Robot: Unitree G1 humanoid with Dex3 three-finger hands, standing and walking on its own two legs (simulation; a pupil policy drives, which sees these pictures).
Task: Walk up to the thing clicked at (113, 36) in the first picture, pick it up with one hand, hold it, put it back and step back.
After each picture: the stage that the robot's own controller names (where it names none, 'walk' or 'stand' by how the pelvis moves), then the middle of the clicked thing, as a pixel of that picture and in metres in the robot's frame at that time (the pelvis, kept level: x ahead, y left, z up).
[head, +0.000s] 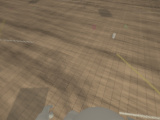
stand; (113, 35) +2.05 -0.61 -0.72
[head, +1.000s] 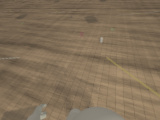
walk; (101, 39) +2.00 -0.15 -0.69
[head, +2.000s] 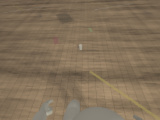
walk; (80, 47) +1.41 +0.27 -0.71
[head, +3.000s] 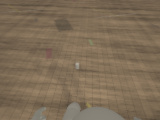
walk; (77, 65) +0.90 +0.25 -0.70
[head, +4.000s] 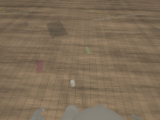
walk; (72, 83) +0.54 +0.22 -0.70
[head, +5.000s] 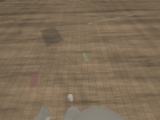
stand; (70, 97) +0.34 +0.25 -0.70
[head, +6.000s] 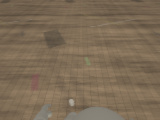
stand; (71, 102) +0.30 +0.21 -0.72
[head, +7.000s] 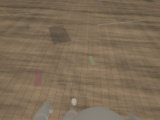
stand; (74, 101) +0.28 +0.15 -0.72
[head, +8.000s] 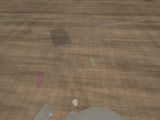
stand; (75, 102) +0.30 +0.16 -0.72
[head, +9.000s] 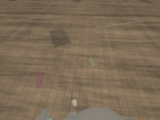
stand; (74, 102) +0.30 +0.17 -0.72
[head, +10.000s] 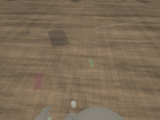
stand; (73, 104) +0.28 +0.18 -0.73
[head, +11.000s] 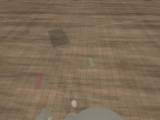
stand; (74, 103) +0.28 +0.18 -0.73
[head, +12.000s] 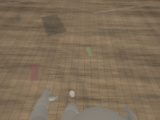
go down; (72, 93) +0.31 +0.18 -0.69
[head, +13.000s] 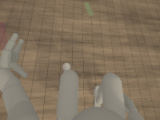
go down; (66, 67) +0.38 +0.18 -0.30
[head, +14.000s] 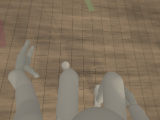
close in; (65, 66) +0.38 +0.19 -0.28
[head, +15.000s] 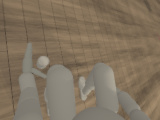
close in; (42, 62) +0.37 +0.21 -0.22
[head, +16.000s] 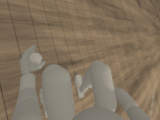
close; (35, 61) +0.38 +0.22 -0.21
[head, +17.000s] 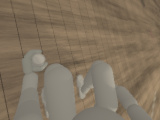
lift; (37, 61) +0.37 +0.21 -0.21
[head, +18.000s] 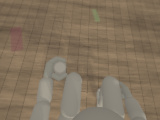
lift; (60, 70) +0.31 +0.21 -0.04
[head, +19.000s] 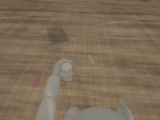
lift; (67, 72) +0.32 +0.16 +0.05
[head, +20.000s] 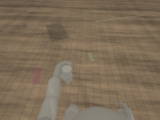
hold; (67, 73) +0.32 +0.17 +0.02
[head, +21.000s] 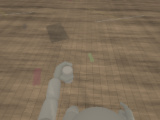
hold; (68, 74) +0.31 +0.16 +0.02
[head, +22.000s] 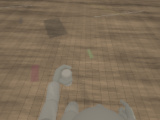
crouch; (67, 77) +0.30 +0.16 -0.02
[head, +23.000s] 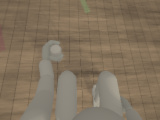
lower; (56, 53) +0.44 +0.21 -0.08
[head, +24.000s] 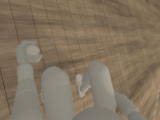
lower; (32, 54) +0.42 +0.24 -0.20
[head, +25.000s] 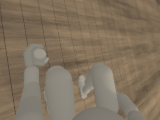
lower; (39, 56) +0.39 +0.23 -0.20
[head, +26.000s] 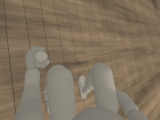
lower; (40, 59) +0.38 +0.23 -0.20
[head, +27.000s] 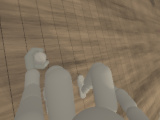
lower; (39, 60) +0.38 +0.22 -0.21
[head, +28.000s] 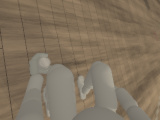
loosen; (43, 64) +0.35 +0.19 -0.22
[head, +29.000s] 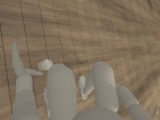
withdraw; (45, 65) +0.34 +0.18 -0.21
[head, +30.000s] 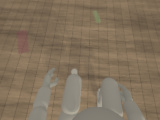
walk; (74, 72) +0.36 +0.15 -0.40
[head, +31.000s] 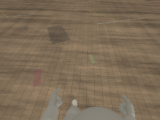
stand; (74, 103) +0.28 +0.14 -0.66
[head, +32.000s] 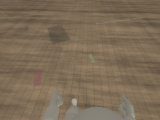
stand; (74, 102) +0.29 +0.15 -0.66
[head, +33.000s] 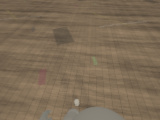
stand; (76, 102) +0.30 +0.14 -0.71
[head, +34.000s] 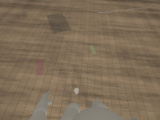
walk; (76, 91) +0.34 +0.11 -0.70
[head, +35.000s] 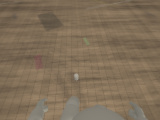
walk; (76, 77) +0.55 +0.17 -0.69
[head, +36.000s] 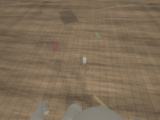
stand; (84, 60) +0.92 +0.13 -0.69
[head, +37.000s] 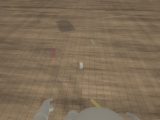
stand; (81, 65) +0.95 +0.15 -0.72
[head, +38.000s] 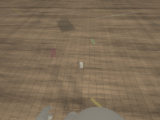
stand; (81, 65) +0.96 +0.16 -0.73
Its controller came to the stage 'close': yes
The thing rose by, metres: 0.72
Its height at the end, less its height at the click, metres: +0.00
